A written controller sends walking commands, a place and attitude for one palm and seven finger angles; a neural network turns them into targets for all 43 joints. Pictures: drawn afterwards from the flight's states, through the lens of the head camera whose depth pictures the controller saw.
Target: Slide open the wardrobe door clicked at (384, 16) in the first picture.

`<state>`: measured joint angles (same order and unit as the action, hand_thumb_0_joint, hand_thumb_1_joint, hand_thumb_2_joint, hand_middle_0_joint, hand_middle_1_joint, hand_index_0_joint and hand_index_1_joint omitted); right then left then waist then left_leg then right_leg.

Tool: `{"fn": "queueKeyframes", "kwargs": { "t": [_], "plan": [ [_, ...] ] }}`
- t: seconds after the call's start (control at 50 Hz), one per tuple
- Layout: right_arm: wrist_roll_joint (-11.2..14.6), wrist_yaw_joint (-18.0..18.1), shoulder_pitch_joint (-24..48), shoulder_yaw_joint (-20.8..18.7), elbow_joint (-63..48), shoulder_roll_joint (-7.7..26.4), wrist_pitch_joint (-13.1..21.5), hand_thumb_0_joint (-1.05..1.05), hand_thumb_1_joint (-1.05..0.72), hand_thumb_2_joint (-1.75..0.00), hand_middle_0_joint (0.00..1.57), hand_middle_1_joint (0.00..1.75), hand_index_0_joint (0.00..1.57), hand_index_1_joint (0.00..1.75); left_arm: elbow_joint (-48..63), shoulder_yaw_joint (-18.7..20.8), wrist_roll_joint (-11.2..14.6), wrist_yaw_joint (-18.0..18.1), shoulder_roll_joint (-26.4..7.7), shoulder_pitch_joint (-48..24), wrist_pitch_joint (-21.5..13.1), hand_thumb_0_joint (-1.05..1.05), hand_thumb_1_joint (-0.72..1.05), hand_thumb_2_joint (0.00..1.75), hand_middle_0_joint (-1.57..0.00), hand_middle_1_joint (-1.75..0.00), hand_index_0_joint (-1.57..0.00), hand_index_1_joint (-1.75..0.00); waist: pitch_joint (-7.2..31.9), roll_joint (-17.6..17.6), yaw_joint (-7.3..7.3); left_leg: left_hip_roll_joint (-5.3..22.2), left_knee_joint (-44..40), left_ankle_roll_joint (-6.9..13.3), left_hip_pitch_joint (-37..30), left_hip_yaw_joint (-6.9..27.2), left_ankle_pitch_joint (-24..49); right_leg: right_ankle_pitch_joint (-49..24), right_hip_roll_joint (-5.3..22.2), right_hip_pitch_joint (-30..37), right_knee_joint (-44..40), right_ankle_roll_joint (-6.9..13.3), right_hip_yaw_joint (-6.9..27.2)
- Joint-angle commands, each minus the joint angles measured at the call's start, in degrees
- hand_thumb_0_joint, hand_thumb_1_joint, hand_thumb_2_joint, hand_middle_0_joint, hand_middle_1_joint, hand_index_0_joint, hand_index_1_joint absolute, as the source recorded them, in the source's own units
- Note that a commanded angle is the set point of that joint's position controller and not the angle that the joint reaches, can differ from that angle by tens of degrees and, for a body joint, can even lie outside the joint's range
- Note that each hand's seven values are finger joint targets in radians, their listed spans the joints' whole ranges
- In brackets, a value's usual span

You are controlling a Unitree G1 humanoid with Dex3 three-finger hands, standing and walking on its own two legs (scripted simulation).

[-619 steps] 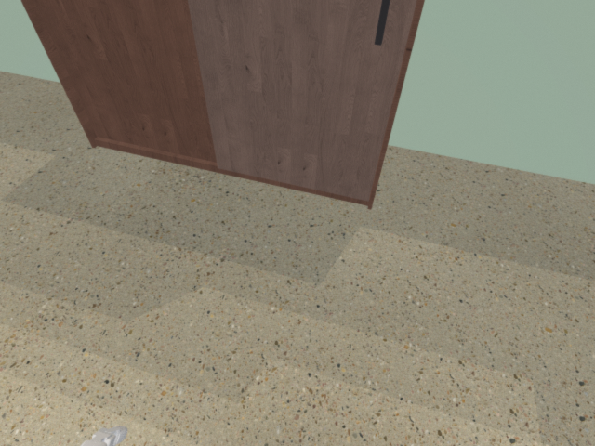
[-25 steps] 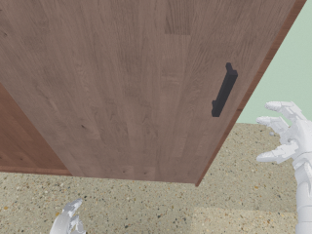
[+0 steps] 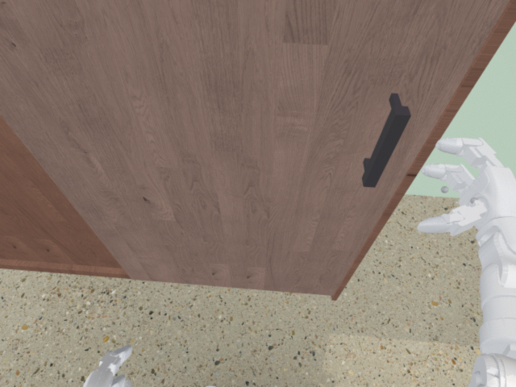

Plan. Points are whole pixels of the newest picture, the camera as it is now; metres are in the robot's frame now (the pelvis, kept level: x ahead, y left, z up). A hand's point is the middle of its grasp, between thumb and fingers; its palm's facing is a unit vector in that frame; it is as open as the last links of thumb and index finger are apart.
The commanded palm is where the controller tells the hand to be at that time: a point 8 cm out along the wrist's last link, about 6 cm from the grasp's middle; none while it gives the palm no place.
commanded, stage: move the hooked fingers beside the handle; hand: right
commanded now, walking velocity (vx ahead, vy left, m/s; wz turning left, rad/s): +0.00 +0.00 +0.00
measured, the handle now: (381, 143) +0.50 -0.16 +0.11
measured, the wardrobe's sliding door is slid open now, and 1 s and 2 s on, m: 0.00 0.00 0.00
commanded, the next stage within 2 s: feel for the door with the fingertips in 1.08 s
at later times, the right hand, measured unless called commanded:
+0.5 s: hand (431, 172) +0.43 -0.22 +0.11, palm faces -0.01 +1.00 -0.01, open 13.9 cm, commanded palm +0.40 -0.28 +0.11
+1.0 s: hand (435, 180) +0.42 -0.23 +0.11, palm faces +0.01 +1.00 +0.00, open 14.0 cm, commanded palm +0.39 -0.27 +0.11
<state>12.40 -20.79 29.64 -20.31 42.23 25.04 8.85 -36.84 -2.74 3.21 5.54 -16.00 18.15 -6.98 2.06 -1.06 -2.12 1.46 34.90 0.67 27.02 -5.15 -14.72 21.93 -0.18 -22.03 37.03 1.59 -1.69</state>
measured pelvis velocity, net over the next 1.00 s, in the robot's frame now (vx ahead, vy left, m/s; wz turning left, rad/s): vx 0.00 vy -0.01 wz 0.02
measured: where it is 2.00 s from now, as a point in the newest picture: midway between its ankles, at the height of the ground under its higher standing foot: outside the picture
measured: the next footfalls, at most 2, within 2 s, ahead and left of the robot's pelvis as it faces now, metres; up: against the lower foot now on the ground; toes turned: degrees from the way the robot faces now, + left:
none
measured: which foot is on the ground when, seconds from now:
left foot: down 0.00-1.00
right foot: down 0.00-1.00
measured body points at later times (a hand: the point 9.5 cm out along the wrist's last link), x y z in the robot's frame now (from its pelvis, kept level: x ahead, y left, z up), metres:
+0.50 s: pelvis +0.00 -0.01 +0.00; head +0.06 +0.00 +0.44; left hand +0.05 +0.26 -0.12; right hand +0.43 -0.28 +0.11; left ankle +0.03 +0.11 -0.72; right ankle -0.04 -0.10 -0.72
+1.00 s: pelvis +0.00 -0.01 +0.00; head +0.05 -0.01 +0.44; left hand +0.09 +0.26 -0.11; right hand +0.41 -0.28 +0.11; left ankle +0.03 +0.11 -0.72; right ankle -0.04 -0.10 -0.72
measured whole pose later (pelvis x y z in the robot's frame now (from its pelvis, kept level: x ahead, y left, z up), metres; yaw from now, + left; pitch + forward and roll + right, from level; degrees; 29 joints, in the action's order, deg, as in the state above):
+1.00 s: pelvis +0.00 -0.01 +0.00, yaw +1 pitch +9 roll +1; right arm 11.8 -19.7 32.9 -20.9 47.0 24.2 13.2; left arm -35.1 -2.3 2.9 4.1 -15.6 19.4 -2.1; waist 3.7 -0.8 -2.9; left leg 1.3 35.8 0.1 29.9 -4.1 -14.7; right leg 22.7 -0.1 -24.8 38.6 2.1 -2.6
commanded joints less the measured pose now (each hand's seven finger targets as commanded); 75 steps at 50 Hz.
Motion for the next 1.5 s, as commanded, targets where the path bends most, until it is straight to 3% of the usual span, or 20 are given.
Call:
{"fn": "queueKeyframes", "kwargs": {
  "t": [0.0, 0.14, 0.24, 0.3, 0.46, 0.52, 0.62, 0.68, 0.72, 0.78, 0.9, 0.96, 1.0, 1.12, 1.2, 1.28, 1.32, 1.38, 1.4, 1.48],
  "plan": [
    [1.56, 0.07, 26.41, -3.46, -9.65, 15.90, 5.50, 0.00, 0.50, -0.30, 0.30, 1.20, 0.30, 1.20, 5.66, 3.51, -0.42, 0.35, -8.68, 2.52, -1.49, 0.00, 0.90, 0.90, -0.20, -0.30, -0.20, -0.30, 20.36, -1.56, -1.48, -0.58, -1.39, 1.07, -13.98, 3.31, 16.45, -19.84, 0.44, 1.78, -4.44, -0.65, 2.79],
    [0.63, -0.23, 27.67, -5.38, -0.05, 18.73, 5.81, 0.00, 0.50, -0.30, 0.30, 1.20, 0.30, 1.20, 5.51, 3.54, -0.33, -0.34, -9.31, 3.97, 0.28, 0.00, 0.90, 0.90, -0.20, -0.30, -0.20, -0.30, 17.10, -0.44, -1.51, -0.50, -0.90, 0.79, -12.74, 3.71, 16.59, -17.78, 0.41, -3.37, -4.17, -0.41, 2.07],
    [0.21, -0.37, 31.02, -4.64, -4.18, 18.65, 8.47, 0.00, 0.50, -0.30, 0.30, 1.20, 0.30, 1.20, 6.33, 4.02, -0.52, -0.72, -8.99, 5.13, 1.28, 0.00, 0.90, 0.90, -0.20, -0.30, -0.20, -0.30, 22.90, -4.20, -1.34, -0.90, 0.19, 1.04, -13.46, 3.92, 19.65, -22.94, 0.59, -0.22, -3.21, -0.60, 2.24],
    [1.07, -0.29, 30.74, -5.40, -4.31, 18.84, 9.36, 0.00, 0.50, -0.30, 0.30, 1.20, 0.30, 1.20, 5.80, 4.33, -0.70, -0.72, -9.24, 6.21, 1.68, 0.00, 0.90, 0.90, -0.20, -0.30, -0.20, -0.30, 23.89, -1.70, -1.53, -1.22, 0.17, 1.02, -13.47, 3.44, 19.75, -24.16, 0.99, 0.57, -3.02, -0.69, 2.73],
    [0.44, 0.40, 27.06, -4.46, -1.96, 16.98, 6.92, 0.00, 0.50, -0.30, 0.30, 1.20, 0.30, 1.20, 6.43, 4.23, -0.38, -1.21, -9.23, 5.71, 2.78, 0.00, 0.90, 0.90, -0.20, -0.30, -0.20, -0.30, 18.20, -1.08, -1.49, -1.13, -0.64, 0.93, -10.91, 3.14, 16.74, -19.87, 0.84, -2.46, -4.26, -0.53, 2.35],
    [0.41, 1.07, 28.44, -6.23, -6.46, 19.09, 8.36, 0.00, 0.50, -0.30, 0.30, 1.20, 0.30, 1.20, 7.00, 4.43, -0.55, -1.14, -9.03, 5.58, 2.89, 0.00, 0.90, 0.90, -0.20, -0.30, -0.20, -0.30, 22.21, -2.07, -1.08, -1.28, -0.28, 1.02, -12.87, 3.57, 17.70, -21.58, 0.93, -0.29, -3.93, -0.51, 2.43],
    [0.81, 1.45, 29.61, -4.73, -10.48, 17.16, 9.77, 0.00, 0.50, -0.30, 0.30, 1.20, 0.30, 1.20, 6.67, 4.11, -0.59, -0.90, -8.27, 5.04, 2.51, 0.00, 0.90, 0.90, -0.20, -0.30, -0.20, -0.30, 23.48, -5.66, -1.62, -1.49, -0.36, 1.02, -12.28, 3.56, 19.36, -26.26, 1.29, 3.70, -3.54, -1.17, 2.87],
    [1.01, 0.99, 27.19, -2.75, -4.19, 14.01, 7.55, 0.00, 0.50, -0.30, 0.30, 1.20, 0.30, 1.20, 6.11, 3.97, -0.30, -0.93, -8.46, 4.79, 2.49, 0.00, 0.90, 0.90, -0.20, -0.30, -0.20, -0.30, 17.26, -2.46, -2.18, -1.48, -1.20, 0.97, -9.26, 2.79, 15.94, -21.10, 1.19, 0.83, -4.31, -1.06, 2.89],
    [1.02, 0.46, 25.19, -3.58, -1.02, 14.75, 6.12, 0.00, 0.50, -0.30, 0.30, 1.20, 0.30, 1.20, 6.35, 4.00, -0.15, -0.79, -8.95, 4.78, 2.76, 0.00, 0.90, 0.90, -0.20, -0.30, -0.20, -0.30, 16.24, 0.49, -1.80, -1.30, -1.24, 0.97, -10.24, 2.82, 15.40, -18.73, 1.07, -1.53, -4.65, -0.55, 2.39],
    [0.65, -0.01, 26.89, -0.61, -2.89, 12.14, 5.54, 0.00, 0.50, -0.30, 0.30, 1.20, 0.30, 1.20, 7.15, 3.83, -0.32, -1.04, -8.72, 4.29, 2.76, 0.00, 0.90, 0.90, -0.20, -0.30, -0.20, -0.30, 17.49, -3.06, -1.80, -0.97, -0.68, 1.26, -9.01, 2.69, 15.76, -20.30, 0.78, -0.23, -4.22, -1.02, 2.71],
    [1.67, 1.32, 28.48, -4.76, -9.39, 16.59, 8.58, 0.00, 0.50, -0.30, 0.30, 1.20, 0.30, 1.20, 7.75, 4.16, -0.56, -1.00, -8.68, 4.00, 3.03, 0.00, 0.90, 0.90, -0.20, -0.30, -0.20, -0.30, 22.60, -0.61, -1.12, -1.09, 0.09, 1.07, -13.27, 3.46, 18.96, -22.68, 1.02, 0.63, -3.18, -0.88, 2.54],
    [0.53, 1.93, 30.19, -3.32, -11.38, 15.50, 9.28, 0.00, 0.50, -0.30, 0.30, 1.20, 0.30, 1.20, 7.36, 3.95, -0.54, -0.90, -7.97, 3.59, 2.72, 0.00, 0.90, 0.90, -0.20, -0.30, -0.20, -0.30, 22.75, -6.39, -1.29, -1.13, 0.11, 1.23, -11.29, 3.33, 18.25, -25.15, 0.97, 3.65, -3.46, -1.59, 3.23],
    [0.51, 1.91, 28.64, -2.05, -11.44, 14.23, 8.85, 0.00, 0.50, -0.30, 0.30, 1.20, 0.30, 1.20, 7.13, 4.01, -0.54, -1.03, -7.99, 3.75, 2.62, 0.00, 0.90, 0.90, -0.20, -0.30, -0.20, -0.30, 22.30, -6.46, -1.36, -1.14, -0.24, 1.31, -10.56, 3.01, 18.29, -27.37, 1.28, 4.93, -3.28, -1.87, 3.39],
    [1.74, 0.89, 22.67, -2.42, -4.80, 12.55, 5.04, 0.00, 0.50, -0.30, 0.30, 1.20, 0.30, 1.20, 7.15, 4.00, -0.08, -1.05, -8.67, 3.50, 2.91, 0.00, 0.90, 0.90, -0.20, -0.30, -0.20, -0.30, 17.50, 0.46, -1.06, -1.13, -1.08, 1.15, -11.22, 2.58, 17.42, -21.74, 1.11, 0.02, -4.45, -1.00, 2.72],
    [1.34, 1.74, 25.64, -1.23, -5.89, 11.94, 5.18, 0.00, 0.50, -0.30, 0.30, 1.20, 0.30, 1.20, 7.74, 3.94, -0.23, -1.12, -8.72, 3.13, 3.06, 0.00, 0.90, 0.90, -0.20, -0.30, -0.20, -0.30, 16.98, 0.95, -1.47, -0.89, -1.05, 1.21, -10.59, 2.72, 14.32, -17.40, 0.85, -1.42, -4.51, -0.69, 2.61],
    [0.66, 3.33, 30.57, 0.05, -12.42, 11.05, 8.00, 0.00, 0.50, -0.30, 0.30, 1.20, 0.30, 1.20, 7.65, 4.02, -0.46, -1.23, -7.91, 3.09, 2.52, 0.00, 0.90, 0.90, -0.20, -0.30, -0.20, -0.30, 21.80, -4.75, -1.48, -1.09, -0.38, 1.40, -10.31, 3.13, 15.37, -20.76, 0.73, 3.08, -3.76, -1.40, 3.30],
    [0.51, 4.29, 31.47, 0.71, -11.98, 10.15, 8.49, 0.00, 0.50, -0.30, 0.30, 1.20, 0.30, 1.20, 6.91, 4.08, -0.60, -1.32, -7.80, 3.48, 2.49, 0.00, 0.90, 0.90, -0.20, -0.30, -0.20, -0.30, 22.63, -3.61, -2.09, -1.22, -0.40, 1.19, -10.14, 3.05, 15.54, -21.16, 0.88, 3.88, -3.51, -1.48, 3.56],
    [0.50, 5.27, 31.67, 0.58, -7.69, 9.58, 8.05, 0.00, 0.50, -0.30, 0.30, 1.20, 0.30, 1.20, 6.10, 3.88, -0.43, -1.27, -7.93, 3.25, 2.43, 0.00, 0.90, 0.90, -0.20, -0.30, -0.20, -0.30, 19.04, -0.76, -2.45, -1.09, -0.81, 1.01, -10.15, 3.07, 13.56, -16.36, 0.61, 0.02, -4.17, -0.97, 3.15],
    [0.22, 5.71, 29.83, -1.38, -6.66, 11.67, 7.81, 0.00, 0.50, -0.30, 0.30, 1.20, 0.30, 1.20, 6.09, 3.98, -0.60, -1.32, -8.21, 3.54, 2.64, 0.00, 0.90, 0.90, -0.20, -0.30, -0.20, -0.30, 19.58, 0.56, -1.48, -0.97, -0.65, 1.11, -11.89, 3.18, 13.86, -16.48, 0.63, -0.94, -4.22, -0.82, 3.12],
    [-1.13, 6.92, 30.49, 1.30, -5.44, 8.85, 7.13, 0.00, 0.50, -0.30, 0.30, 1.20, 0.30, 1.20, 6.52, 3.65, -0.44, -1.73, -7.67, 3.08, 2.58, 0.00, 0.90, 0.90, -0.20, -0.30, -0.20, -0.30, 17.96, -2.51, -1.62, -0.85, -0.58, 1.20, -9.96, 3.19, 12.97, -15.50, 0.41, -1.39, -4.49, -0.93, 2.79]
  ]
}}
